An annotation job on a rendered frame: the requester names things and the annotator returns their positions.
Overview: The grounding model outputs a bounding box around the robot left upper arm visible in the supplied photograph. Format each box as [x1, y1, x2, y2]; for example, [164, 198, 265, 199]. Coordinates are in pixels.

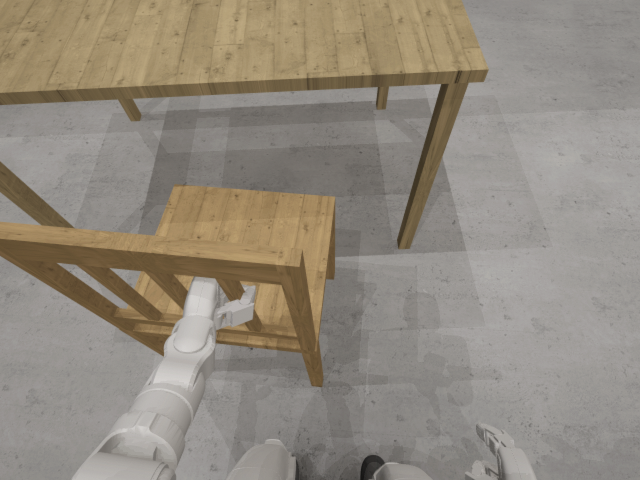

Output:
[75, 452, 176, 480]

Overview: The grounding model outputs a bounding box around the robot left shin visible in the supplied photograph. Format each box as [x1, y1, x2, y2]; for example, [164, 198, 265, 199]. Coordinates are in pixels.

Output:
[264, 439, 286, 449]

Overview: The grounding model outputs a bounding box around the left robot thigh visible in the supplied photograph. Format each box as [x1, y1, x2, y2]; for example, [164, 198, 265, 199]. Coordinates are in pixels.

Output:
[225, 444, 296, 480]

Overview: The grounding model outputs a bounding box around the chair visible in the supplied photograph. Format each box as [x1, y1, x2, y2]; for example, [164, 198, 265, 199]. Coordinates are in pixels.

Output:
[0, 184, 335, 387]

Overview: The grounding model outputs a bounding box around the robot left forearm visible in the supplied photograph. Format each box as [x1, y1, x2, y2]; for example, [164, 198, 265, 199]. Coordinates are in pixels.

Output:
[70, 315, 216, 480]

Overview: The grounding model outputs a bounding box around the right robot hand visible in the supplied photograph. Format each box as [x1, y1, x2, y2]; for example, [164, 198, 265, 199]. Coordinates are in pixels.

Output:
[465, 423, 537, 480]

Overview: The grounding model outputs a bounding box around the left robot hand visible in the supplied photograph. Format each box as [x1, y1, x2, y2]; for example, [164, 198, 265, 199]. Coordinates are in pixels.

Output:
[182, 276, 256, 330]

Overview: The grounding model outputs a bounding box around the table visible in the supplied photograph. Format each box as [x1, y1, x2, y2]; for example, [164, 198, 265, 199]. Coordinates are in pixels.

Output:
[0, 0, 489, 249]

